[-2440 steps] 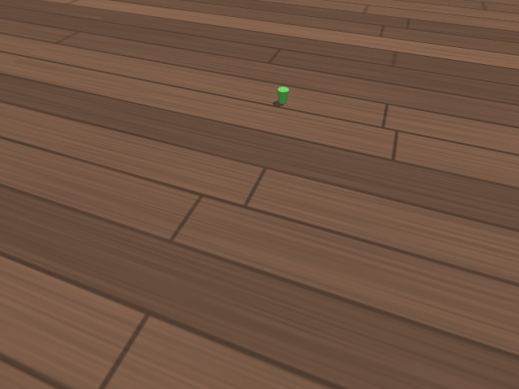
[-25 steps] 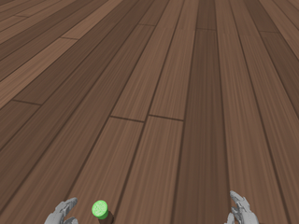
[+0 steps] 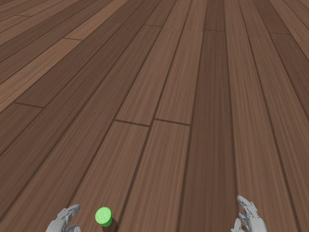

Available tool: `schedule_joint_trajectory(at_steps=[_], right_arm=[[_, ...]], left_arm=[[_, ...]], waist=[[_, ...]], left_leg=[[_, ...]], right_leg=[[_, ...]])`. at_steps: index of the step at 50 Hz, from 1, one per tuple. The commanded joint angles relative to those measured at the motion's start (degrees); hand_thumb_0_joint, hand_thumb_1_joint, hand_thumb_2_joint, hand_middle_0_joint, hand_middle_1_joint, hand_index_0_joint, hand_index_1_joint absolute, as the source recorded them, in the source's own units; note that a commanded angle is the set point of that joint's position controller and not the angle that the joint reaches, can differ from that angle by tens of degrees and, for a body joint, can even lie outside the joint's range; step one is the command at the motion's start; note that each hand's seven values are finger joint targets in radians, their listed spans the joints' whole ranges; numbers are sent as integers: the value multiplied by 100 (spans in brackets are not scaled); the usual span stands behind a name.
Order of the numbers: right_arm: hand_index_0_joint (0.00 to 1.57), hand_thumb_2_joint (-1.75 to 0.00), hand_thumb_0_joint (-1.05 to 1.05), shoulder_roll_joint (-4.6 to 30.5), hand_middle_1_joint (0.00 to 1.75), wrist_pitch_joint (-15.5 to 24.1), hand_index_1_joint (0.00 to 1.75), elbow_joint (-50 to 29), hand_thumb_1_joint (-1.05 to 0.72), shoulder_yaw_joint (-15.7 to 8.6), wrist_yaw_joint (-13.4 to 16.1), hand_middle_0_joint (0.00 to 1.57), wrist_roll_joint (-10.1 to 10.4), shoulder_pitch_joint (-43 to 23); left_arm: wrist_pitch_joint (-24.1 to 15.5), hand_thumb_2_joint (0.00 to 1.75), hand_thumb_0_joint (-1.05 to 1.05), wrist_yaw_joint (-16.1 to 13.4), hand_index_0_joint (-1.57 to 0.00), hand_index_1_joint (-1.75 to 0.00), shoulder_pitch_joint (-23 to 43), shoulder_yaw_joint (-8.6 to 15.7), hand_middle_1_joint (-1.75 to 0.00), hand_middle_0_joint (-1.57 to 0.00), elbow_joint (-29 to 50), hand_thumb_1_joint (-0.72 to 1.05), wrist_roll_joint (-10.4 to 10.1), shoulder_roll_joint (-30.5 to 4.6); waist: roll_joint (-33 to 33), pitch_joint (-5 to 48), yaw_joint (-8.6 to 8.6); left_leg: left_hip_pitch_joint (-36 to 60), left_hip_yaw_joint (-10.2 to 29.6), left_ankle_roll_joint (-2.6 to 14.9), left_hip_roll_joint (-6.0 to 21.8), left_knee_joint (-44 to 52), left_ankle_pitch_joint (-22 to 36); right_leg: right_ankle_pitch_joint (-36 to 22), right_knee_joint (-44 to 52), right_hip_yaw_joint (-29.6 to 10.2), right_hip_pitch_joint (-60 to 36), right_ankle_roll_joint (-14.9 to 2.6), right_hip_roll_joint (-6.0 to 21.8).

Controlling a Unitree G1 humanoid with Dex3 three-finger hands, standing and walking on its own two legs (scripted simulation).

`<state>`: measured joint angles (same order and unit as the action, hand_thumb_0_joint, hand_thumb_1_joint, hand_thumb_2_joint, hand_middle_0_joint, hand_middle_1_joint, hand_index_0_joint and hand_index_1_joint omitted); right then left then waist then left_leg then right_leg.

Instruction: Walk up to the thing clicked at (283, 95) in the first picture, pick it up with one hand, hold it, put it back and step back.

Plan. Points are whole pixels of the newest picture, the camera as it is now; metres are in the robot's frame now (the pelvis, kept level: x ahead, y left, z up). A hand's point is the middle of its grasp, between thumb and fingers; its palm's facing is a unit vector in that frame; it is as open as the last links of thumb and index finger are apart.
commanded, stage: home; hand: left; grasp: from above
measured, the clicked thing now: (104, 218) +0.39 +0.27 -0.66
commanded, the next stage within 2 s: stand in 0.68 s
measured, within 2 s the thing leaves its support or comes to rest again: neither
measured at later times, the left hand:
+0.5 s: hand out of the picture +0.17 +0.18 -0.04, palm faces +0.04 -0.98 -0.21, open 7.4 cm
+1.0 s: hand out of the picture +0.13 +0.23 -0.10, palm faces +0.02 -0.94 -0.34, open 7.4 cm
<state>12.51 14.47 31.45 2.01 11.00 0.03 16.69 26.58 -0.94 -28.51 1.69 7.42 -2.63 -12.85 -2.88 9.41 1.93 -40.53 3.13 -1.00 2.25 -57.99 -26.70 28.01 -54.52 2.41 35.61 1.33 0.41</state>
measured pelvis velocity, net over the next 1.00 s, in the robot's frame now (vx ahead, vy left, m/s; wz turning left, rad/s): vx -0.01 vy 0.00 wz -0.01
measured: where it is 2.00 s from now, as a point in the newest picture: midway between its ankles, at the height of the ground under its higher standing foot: outside the picture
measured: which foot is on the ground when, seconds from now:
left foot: down 0.00-1.00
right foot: down 0.00-1.00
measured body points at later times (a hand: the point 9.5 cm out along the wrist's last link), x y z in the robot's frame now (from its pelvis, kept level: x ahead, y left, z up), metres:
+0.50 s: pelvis +0.00 +0.00 +0.00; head +0.01 +0.00 +0.45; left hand +0.16 +0.23 -0.03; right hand +0.16 -0.24 -0.06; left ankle +0.02 +0.13 -0.68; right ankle -0.01 -0.14 -0.68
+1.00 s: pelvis -0.01 +0.00 +0.02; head +0.01 +0.01 +0.47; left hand +0.13 +0.28 -0.07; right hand +0.12 -0.27 -0.09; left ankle +0.02 +0.13 -0.68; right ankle -0.01 -0.14 -0.68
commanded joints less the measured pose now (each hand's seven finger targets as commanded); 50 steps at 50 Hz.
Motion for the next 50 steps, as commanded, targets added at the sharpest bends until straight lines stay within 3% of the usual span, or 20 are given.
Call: schedule_joint_trajectory(at_steps=[1,7,9,10,13,14,20,21,23,24,29,32,34,38,39,40,41,43,45,50], right_arm=[[20,-90,0,685,30,319,30,-889,-90,-317,69,20,24,-422],[20,-90,0,686,30,292,30,-889,-90,-324,55,20,24,-404],[20,-90,0,658,30,297,30,-925,-90,-303,45,20,17,-423],[20,-90,0,678,30,290,30,-898,-90,-322,51,20,22,-413],[20,-90,0,681,30,283,30,-928,-90,-312,44,20,22,-423],[20,-90,0,680,30,284,30,-924,-90,-321,49,20,18,-414],[20,-90,0,699,30,255,30,-911,-90,-336,33,20,18,-400],[20,-90,0,692,30,254,30,-923,-90,-331,33,20,25,-402],[20,-90,0,717,30,240,30,-986,-90,-345,42,20,30,-413],[20,-90,0,691,30,224,30,-906,-90,-311,36,20,19,-359],[20,-90,0,689,30,223,30,-956,-90,-324,30,20,21,-407],[20,-90,0,673,30,225,30,-987,-90,-323,33,20,32,-424],[20,-90,0,695,30,209,30,-991,-90,-346,40,20,34,-410],[20,-90,0,667,30,197,30,-962,-90,-318,20,20,29,-365],[20,-90,0,1331,30,-417,30,444,-90,-533,-321,20,-646,-770],[20,-90,0,1393,30,-662,30,427,-90,-663,-512,20,-638,-857],[20,-90,0,1439,30,-776,30,320,-90,-668,-617,20,-645,-768],[20,-90,0,1311,30,-854,30,609,-90,-651,-811,20,-446,-647],[20,-90,0,1240,30,-915,30,793,-90,-648,-956,20,-284,-747],[20,-90,0,1248,30,-1076,30,1284,-90,-683,-1014,20,-304,-870]], left_arm=[[-279,90,0,-52,-20,-30,164,336,-30,-20,1092,90,26,-584],[-303,90,0,-63,-20,-30,274,384,-30,-20,1196,90,38,-671],[-264,90,0,-33,-20,-30,76,252,-30,-20,938,90,10,-453],[-315,90,0,-57,-20,-30,326,438,-30,-20,1361,90,0,-713],[-285,90,0,-40,-20,-30,149,297,-30,-20,1075,90,9,-548],[-324,90,0,-64,-20,-30,349,416,-30,-20,1362,90,9,-690],[-329,90,0,-58,-20,-30,255,414,-30,-20,1295,90,-3,-696],[-290,90,0,-48,-20,-30,1,325,-30,-20,971,90,1,-532],[-333,90,0,-83,-20,-30,254,494,-30,-20,1425,90,-6,-813],[-295,90,0,-62,-20,-30,49,256,-30,-20,971,90,7,-529],[-325,90,0,-65,-20,-30,226,417,-30,-20,1216,90,-9,-665],[-293,90,0,-49,-20,-30,37,260,-30,-20,907,90,18,-471],[-349,90,0,-83,-20,-30,216,472,-30,-20,1354,90,8,-771],[-288,90,0,-52,-20,-30,-2,210,-30,-20,1056,90,-23,-443],[-1530,90,0,-288,-20,-30,1786,302,-30,-20,-955,90,643,-1118],[-1932,90,0,-262,-20,-30,1104,443,-30,-20,-1808,90,656,-1244],[-2117,90,0,-221,-20,-30,1178,415,-30,-20,-2108,90,686,-1300],[-2354,90,0,-173,-20,-30,1366,329,-30,-20,-2588,90,674,-1317],[-2375,90,0,-134,-20,-30,1589,344,-30,-20,-3095,90,575,-1259],[-2573,90,0,-158,-20,-30,1810,336,-30,-20,-4252,90,537,-1191]], waist=[[62,387,21],[33,320,12],[-5,275,41],[-97,377,-25],[5,265,26],[-91,331,7],[-52,465,23],[72,436,36],[-21,525,-13],[87,395,73],[12,370,11],[111,263,55],[-31,452,-2],[13,411,58],[338,-904,-405],[718,-469,-452],[679,-399,-274],[494,-81,-255],[579,-258,-321],[226,-563,-321]], left_leg=[[782,-116,164,-176,950,1044],[759,-82,148,-156,986,1063],[745,-70,145,-157,1013,974],[758,-72,142,-155,1006,967],[716,-93,151,-161,990,977],[733,-76,137,-149,1008,938],[809,-67,143,-149,964,1091],[783,-71,150,-149,936,1172],[822,-95,151,-153,889,1301],[810,-92,156,-156,904,1302],[697,-98,158,-175,940,1003],[653,-134,160,-177,921,916],[754,-123,150,-177,912,1035],[756,-115,153,-171,907,1051],[863,111,432,95,1365,2048],[1263,-85,505,-1,1222,1971],[1329,15,505,-15,1281,1951],[1740,-30,479,-74,1377,1908],[1921,-13,451,-92,1619,1683],[2087,222,451,87,2311,1278]], right_leg=[[-1033,959,136,-24,-110,-178],[-1015,915,169,20,-122,-202],[-947,907,177,37,-126,-204],[-938,918,166,-2,-130,-194],[-953,928,160,61,-119,-198],[-911,900,171,42,-133,-202],[-1046,872,166,-13,-127,-203],[-1118,877,159,-19,-124,-201],[-1255,881,137,-55,-120,-187],[-1252,867,153,-20,-112,-204],[-1000,932,155,-16,-108,-187],[-915,945,136,96,-108,-187],[-1024,927,131,-8,-119,-178],[-1050,889,140,23,-119,-193],[-1170,1078,-284,-923,-355,206],[-1180,1392,-659,-1011,-518,334],[-1268,1406,-781,-933,-634,279],[-1722,1372,-871,-1432,-568,467],[-1443,1560,-760,-1308,-467,432],[-1187,1949,-599,-1553,-298,383]])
